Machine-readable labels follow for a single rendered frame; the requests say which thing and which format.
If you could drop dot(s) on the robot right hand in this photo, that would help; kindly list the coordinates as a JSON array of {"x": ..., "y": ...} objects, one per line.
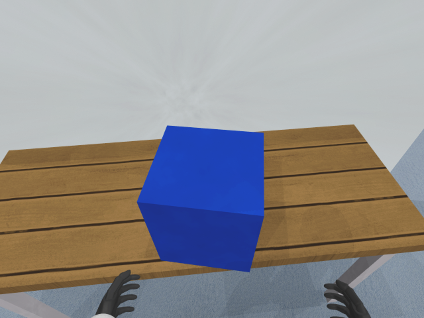
[{"x": 354, "y": 307}]

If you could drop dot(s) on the table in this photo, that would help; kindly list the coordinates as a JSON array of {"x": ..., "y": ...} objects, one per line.
[{"x": 69, "y": 214}]

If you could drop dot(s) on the robot left hand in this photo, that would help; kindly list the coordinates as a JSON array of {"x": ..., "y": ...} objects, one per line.
[{"x": 112, "y": 299}]

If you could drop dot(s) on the carton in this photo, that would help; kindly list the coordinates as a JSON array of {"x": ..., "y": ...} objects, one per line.
[{"x": 203, "y": 197}]

